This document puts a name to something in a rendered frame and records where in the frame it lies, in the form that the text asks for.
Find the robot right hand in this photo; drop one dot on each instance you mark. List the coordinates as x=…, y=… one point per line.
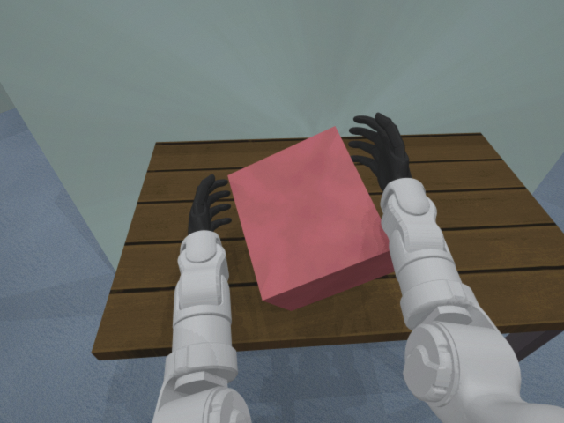
x=391, y=160

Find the left robot forearm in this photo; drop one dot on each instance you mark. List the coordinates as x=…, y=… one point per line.
x=202, y=355

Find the carton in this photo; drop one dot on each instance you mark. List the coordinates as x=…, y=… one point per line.
x=310, y=225

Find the robot left hand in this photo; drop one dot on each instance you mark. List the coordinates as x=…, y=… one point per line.
x=200, y=216

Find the table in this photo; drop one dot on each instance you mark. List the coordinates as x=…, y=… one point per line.
x=505, y=246

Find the robot left upper arm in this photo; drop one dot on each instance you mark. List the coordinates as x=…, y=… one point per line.
x=216, y=405

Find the robot right upper arm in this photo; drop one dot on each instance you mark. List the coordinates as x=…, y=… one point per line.
x=469, y=374

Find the right robot forearm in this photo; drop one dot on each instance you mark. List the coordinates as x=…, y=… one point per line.
x=430, y=284

